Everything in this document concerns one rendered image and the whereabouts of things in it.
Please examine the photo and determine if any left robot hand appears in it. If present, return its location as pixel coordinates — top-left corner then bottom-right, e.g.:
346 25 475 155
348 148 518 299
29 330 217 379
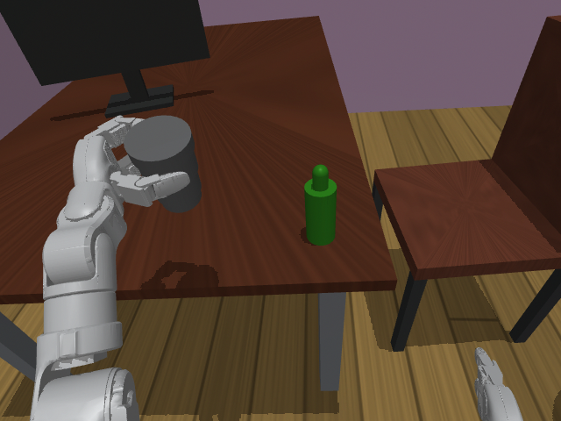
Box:
73 115 190 207

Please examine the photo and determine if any right robot hand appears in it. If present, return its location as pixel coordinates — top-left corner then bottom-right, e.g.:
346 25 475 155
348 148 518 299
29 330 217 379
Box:
474 347 523 421

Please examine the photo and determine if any left robot arm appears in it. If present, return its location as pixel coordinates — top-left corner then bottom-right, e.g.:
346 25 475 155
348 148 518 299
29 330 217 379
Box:
30 181 139 421

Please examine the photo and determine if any table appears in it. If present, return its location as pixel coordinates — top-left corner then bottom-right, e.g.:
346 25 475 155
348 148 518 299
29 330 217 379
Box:
0 16 397 391

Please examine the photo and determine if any chair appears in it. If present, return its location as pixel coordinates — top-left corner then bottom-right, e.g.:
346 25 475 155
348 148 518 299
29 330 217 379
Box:
372 15 561 352

